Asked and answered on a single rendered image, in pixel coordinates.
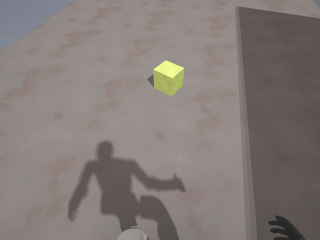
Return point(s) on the left robot shin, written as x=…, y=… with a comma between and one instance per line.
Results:
x=135, y=227

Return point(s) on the robot right hand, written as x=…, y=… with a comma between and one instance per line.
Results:
x=289, y=229

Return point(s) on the robot left thigh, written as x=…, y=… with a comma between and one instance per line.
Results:
x=132, y=234

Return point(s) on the carton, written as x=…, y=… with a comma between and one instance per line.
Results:
x=168, y=77

